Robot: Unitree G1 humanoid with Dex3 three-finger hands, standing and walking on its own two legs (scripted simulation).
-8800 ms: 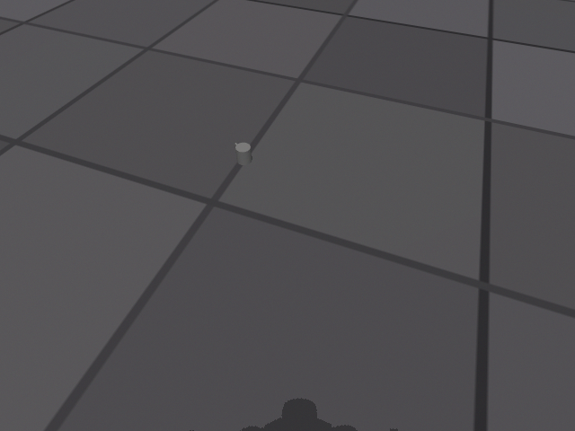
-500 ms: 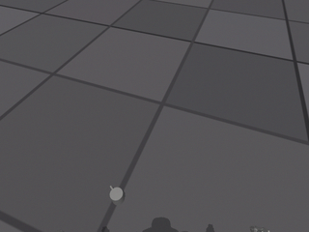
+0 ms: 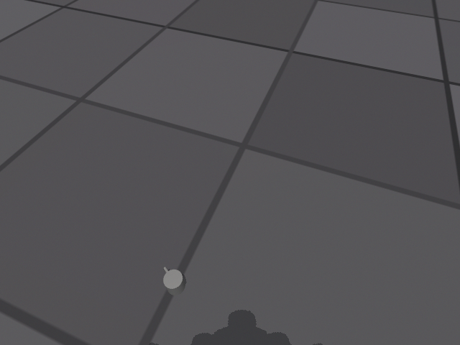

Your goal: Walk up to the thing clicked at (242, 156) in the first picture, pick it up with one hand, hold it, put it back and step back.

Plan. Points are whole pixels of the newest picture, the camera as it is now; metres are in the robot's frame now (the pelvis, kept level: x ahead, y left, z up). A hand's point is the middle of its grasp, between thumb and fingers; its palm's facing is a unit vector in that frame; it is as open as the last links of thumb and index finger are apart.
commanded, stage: stand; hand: left
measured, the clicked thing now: (172, 279) +0.47 +0.24 -0.74
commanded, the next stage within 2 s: walk up in 1.22 s
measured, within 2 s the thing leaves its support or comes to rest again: neither
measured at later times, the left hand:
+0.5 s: hand out of the picture +0.10 +0.25 -0.15, palm faces -0.02 -0.94 -0.34, open 7.4 cm
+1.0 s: hand out of the picture +0.08 +0.24 -0.15, palm faces -0.01 -0.94 -0.35, open 7.4 cm
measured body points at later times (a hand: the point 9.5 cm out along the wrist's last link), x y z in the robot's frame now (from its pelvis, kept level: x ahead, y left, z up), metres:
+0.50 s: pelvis +0.01 +0.00 +0.00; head +0.02 -0.01 +0.45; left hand +0.10 +0.29 -0.13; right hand +0.09 -0.30 -0.13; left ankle -0.03 +0.13 -0.75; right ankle +0.04 -0.12 -0.75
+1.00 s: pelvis +0.01 -0.01 +0.00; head +0.01 -0.02 +0.45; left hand +0.08 +0.29 -0.13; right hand +0.08 -0.31 -0.14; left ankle -0.03 +0.13 -0.75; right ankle +0.04 -0.12 -0.75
